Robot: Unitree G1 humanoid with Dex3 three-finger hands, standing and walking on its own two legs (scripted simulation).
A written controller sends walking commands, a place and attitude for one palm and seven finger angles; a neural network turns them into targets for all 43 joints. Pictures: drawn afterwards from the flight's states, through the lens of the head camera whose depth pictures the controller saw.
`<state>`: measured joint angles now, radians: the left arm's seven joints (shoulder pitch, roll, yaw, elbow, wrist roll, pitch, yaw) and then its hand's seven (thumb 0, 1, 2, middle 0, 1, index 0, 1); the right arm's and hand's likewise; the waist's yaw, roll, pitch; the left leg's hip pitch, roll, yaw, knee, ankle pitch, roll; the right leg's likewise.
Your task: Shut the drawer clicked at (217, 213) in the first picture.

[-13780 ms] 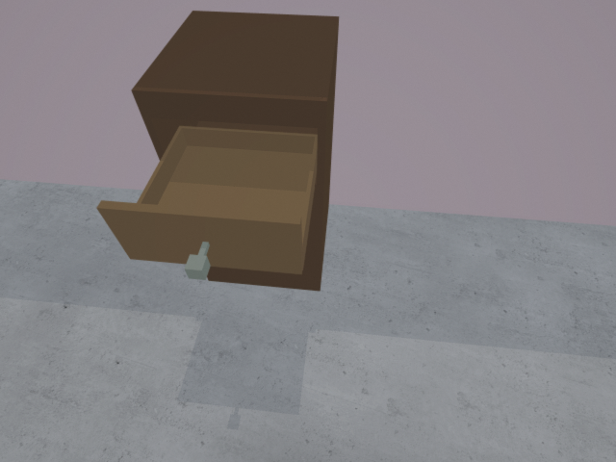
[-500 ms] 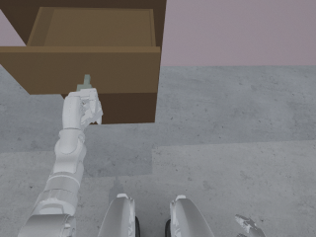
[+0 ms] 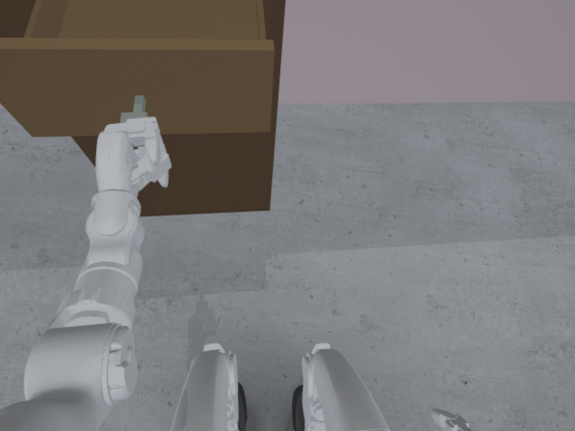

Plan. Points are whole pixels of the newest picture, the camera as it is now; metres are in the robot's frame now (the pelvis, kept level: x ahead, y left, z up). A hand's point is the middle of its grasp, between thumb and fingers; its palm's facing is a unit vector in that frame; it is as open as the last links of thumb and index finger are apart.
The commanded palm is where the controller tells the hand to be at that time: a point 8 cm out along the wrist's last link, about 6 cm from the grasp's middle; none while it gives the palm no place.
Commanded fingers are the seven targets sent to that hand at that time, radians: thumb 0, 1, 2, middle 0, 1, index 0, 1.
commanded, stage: push the drawer shut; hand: left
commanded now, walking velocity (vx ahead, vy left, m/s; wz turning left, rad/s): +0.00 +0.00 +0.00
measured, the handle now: (138, 119) +0.55 +0.19 +0.03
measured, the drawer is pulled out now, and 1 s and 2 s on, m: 0.11 0.00 0.00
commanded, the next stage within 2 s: pull the fist back off the drawer in 1.14 s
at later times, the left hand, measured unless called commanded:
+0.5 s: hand (167, 117) +0.55 +0.15 +0.03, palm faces +0.02 -1.00 -0.03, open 3.3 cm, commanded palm +0.54 +0.19 +0.03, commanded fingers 0.00 0.90 0.90 -1.40 -1.60 -1.40 -1.60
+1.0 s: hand (168, 94) +0.59 +0.15 +0.03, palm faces +0.03 -1.00 -0.03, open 3.3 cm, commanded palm +0.60 +0.17 +0.03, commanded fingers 0.00 0.90 0.90 -1.40 -1.60 -1.40 -1.60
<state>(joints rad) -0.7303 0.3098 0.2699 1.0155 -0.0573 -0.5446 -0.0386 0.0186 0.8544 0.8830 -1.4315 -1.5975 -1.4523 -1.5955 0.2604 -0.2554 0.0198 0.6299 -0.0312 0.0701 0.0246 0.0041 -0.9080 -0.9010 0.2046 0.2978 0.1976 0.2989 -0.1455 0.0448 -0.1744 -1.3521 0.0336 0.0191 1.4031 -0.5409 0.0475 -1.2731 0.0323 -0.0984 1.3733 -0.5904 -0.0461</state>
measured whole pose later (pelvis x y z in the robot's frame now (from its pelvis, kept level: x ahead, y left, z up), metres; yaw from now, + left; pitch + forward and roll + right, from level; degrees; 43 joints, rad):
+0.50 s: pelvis +0.00 +0.00 -0.01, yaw -2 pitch +32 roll -5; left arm -0.97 0.47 0.40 1.17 -0.01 -0.48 -0.10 0.01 0.86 0.88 -1.42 -1.60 -1.45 -1.60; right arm 0.33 -0.26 0.05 0.61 -0.05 0.11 0.04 0.00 -0.91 -0.90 0.20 0.30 0.20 0.30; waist -0.23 0.06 -0.15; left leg -1.45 0.06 0.01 1.45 -0.56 0.05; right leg -1.37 0.06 -0.10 1.40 -0.59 -0.04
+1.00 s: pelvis +0.00 +0.01 -0.03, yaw -3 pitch +35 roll -7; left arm -1.17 0.58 0.43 1.26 0.07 -0.42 -0.08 0.01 0.85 0.88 -1.46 -1.60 -1.48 -1.60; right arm 0.36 -0.25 0.08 0.60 -0.07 0.11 0.05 0.00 -0.91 -0.90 0.21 0.30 0.20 0.30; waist -0.28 0.06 -0.14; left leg -1.56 0.06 -0.02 1.50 -0.56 0.06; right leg -1.46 0.06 -0.13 1.43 -0.58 -0.04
